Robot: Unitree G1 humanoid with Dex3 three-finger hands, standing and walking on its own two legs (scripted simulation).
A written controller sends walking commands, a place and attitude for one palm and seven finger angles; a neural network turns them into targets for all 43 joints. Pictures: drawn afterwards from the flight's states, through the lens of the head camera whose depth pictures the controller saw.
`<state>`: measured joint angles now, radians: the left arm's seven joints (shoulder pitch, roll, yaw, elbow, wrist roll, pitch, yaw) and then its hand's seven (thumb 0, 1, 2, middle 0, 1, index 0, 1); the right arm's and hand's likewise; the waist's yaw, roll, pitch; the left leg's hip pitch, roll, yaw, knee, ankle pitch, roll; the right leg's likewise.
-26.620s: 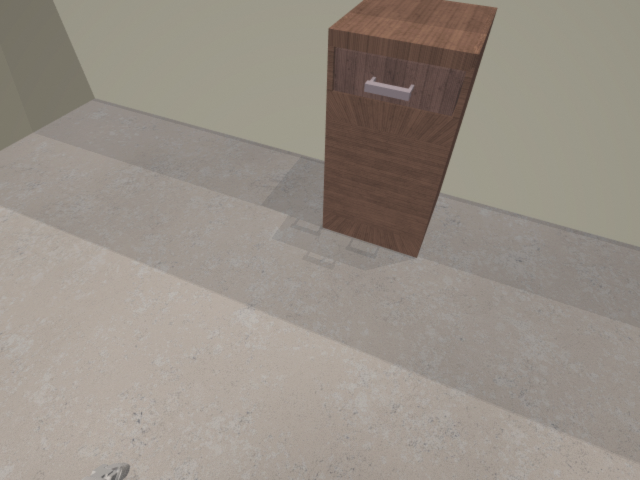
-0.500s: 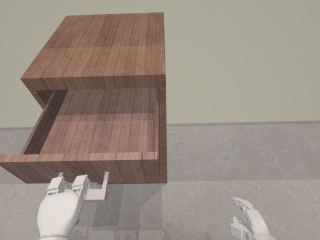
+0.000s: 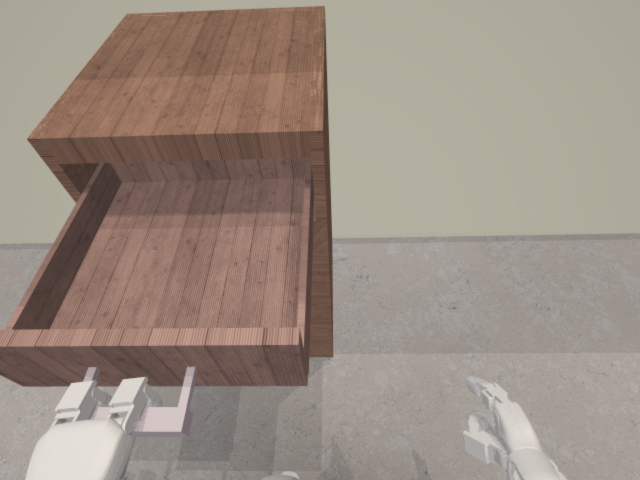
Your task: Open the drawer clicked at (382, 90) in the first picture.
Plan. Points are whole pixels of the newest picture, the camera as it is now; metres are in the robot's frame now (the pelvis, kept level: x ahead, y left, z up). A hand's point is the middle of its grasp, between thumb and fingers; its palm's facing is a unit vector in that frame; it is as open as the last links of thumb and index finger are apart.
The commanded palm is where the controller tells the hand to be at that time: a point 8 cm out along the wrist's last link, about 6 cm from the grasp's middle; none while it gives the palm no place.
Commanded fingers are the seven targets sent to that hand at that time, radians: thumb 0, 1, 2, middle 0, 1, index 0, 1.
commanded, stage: open the thumb to release the handle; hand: left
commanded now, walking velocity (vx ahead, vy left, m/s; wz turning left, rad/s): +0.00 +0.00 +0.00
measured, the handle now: (133, 399) +0.20 +0.24 +0.02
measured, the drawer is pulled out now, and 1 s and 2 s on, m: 0.30 0.30 0.30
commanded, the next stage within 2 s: lift the hand off the handle in 0.52 s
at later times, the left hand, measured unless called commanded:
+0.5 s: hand (112, 464) +0.14 +0.25 +0.00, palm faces -0.04 -0.09 -1.00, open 11.8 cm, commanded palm +0.10 +0.26 +0.06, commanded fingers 0.00 -0.50 0.30 -0.30 -1.20 -0.30 -1.20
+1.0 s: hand (121, 453) +0.15 +0.24 +0.00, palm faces +0.02 -0.09 -1.00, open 13.8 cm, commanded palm +0.13 +0.24 +0.07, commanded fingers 0.00 -0.50 0.30 -0.30 -1.20 -0.30 -1.20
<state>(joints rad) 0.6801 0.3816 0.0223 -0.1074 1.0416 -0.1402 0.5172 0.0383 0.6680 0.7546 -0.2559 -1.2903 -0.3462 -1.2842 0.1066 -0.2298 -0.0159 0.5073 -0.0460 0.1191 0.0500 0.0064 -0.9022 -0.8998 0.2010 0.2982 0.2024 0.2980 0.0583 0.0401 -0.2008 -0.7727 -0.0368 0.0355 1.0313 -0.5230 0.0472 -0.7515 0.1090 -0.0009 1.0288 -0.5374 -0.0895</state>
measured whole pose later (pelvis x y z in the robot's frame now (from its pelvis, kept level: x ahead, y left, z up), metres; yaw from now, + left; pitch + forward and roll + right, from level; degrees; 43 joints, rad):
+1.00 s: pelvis -0.02 +0.00 +0.00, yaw +1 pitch +13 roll +0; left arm 0.50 0.33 -0.08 -0.02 1.05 -0.01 0.51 0.00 -0.49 0.30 -0.31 -1.20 -0.32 -1.20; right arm 0.15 -0.22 0.00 0.53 -0.02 0.12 0.02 0.01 -0.90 -0.90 0.20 0.30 0.20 0.30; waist 0.07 0.07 -0.19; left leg -0.76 -0.05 0.01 1.02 -0.48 0.05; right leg -0.73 0.09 -0.02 1.01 -0.51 -0.08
